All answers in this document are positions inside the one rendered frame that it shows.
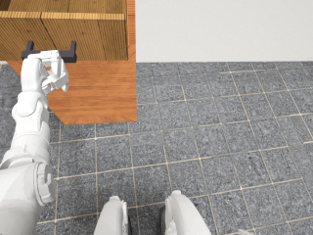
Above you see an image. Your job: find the cabinet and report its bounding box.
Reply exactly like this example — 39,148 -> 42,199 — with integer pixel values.
6,0 -> 137,125

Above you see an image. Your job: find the right robot thigh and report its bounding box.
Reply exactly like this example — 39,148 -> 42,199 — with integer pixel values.
165,194 -> 211,235

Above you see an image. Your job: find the robot left shin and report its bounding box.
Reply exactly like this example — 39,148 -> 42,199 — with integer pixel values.
109,196 -> 128,235

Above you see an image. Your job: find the left robot forearm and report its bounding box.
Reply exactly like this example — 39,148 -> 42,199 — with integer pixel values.
0,91 -> 51,170

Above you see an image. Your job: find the handle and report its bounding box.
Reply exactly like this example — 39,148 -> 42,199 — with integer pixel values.
21,40 -> 77,64

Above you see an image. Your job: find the left robot hand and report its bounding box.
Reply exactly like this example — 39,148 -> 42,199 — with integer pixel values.
21,50 -> 69,99

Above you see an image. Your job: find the drawer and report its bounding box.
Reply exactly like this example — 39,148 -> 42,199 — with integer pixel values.
0,0 -> 129,62

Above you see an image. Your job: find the left robot upper arm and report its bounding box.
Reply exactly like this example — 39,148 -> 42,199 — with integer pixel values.
0,162 -> 57,235

